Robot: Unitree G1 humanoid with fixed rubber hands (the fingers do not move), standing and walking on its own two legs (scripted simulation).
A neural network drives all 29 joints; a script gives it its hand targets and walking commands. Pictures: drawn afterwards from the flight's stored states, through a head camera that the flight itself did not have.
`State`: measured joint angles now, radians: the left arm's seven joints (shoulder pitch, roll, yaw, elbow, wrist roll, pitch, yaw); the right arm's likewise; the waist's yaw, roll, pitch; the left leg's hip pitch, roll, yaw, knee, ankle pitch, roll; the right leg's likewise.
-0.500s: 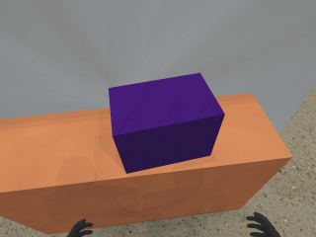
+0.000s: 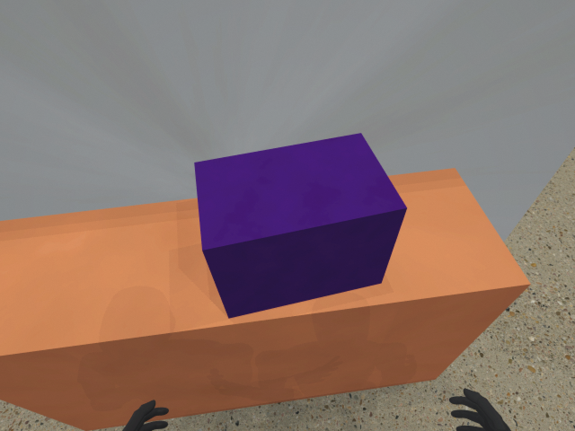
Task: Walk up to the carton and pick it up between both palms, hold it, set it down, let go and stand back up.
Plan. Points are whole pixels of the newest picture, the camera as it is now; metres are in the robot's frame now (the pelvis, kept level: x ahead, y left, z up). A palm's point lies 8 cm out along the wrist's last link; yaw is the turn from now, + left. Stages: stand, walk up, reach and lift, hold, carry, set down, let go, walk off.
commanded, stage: stand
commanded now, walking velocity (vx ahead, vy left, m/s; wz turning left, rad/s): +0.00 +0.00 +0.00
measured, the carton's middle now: (294, 226) +0.45 +0.01 -0.02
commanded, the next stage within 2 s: none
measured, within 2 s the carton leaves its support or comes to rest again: neither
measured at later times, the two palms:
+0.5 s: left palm out of the picture +0.11 +0.25 -0.09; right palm out of the picture +0.10 -0.26 -0.10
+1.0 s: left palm out of the picture +0.11 +0.25 -0.09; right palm out of the picture +0.09 -0.26 -0.10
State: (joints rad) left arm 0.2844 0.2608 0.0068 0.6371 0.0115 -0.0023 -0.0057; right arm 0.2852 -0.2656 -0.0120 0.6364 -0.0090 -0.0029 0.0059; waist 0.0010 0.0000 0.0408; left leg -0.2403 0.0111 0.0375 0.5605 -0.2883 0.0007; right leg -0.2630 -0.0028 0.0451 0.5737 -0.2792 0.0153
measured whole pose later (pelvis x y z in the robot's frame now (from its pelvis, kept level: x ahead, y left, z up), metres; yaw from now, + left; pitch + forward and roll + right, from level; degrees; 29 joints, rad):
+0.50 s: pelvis +0.00 +0.00 +0.00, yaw -1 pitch -2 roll +0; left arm 0.29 0.26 0.00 0.65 0.01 0.00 0.00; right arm 0.29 -0.27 -0.01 0.65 -0.01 0.00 0.01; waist 0.00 0.00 0.04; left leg -0.24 0.01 0.05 0.55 -0.29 0.00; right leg -0.27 0.00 0.06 0.57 -0.27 0.02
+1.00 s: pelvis +0.00 +0.00 +0.00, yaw -2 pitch -2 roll +1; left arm 0.29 0.26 0.00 0.65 0.01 0.00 0.00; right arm 0.30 -0.27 -0.01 0.65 -0.01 0.00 0.00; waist 0.00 0.00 0.04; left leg -0.23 0.02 0.06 0.55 -0.29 0.00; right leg -0.27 0.00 0.08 0.57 -0.27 0.02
